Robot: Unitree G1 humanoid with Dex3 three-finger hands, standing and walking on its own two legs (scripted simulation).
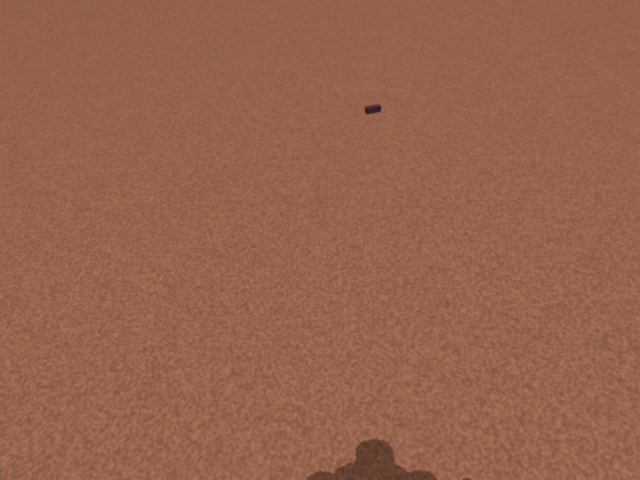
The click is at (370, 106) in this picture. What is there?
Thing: small brick
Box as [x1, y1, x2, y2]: [365, 104, 380, 113]
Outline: 380,105 377,104 366,106 365,112 371,113 380,111
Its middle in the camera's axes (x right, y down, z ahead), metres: +0.34 -0.83 +2.41
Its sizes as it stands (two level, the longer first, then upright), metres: 0.097 0.032 0.037
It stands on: the floor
